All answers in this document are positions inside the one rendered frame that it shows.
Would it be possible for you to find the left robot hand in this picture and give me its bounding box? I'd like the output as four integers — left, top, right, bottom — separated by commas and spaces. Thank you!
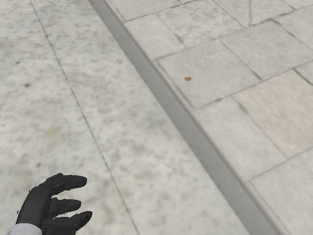
16, 173, 93, 235

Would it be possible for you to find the robot left forearm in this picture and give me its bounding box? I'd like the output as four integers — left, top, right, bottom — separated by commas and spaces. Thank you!
5, 223, 42, 235

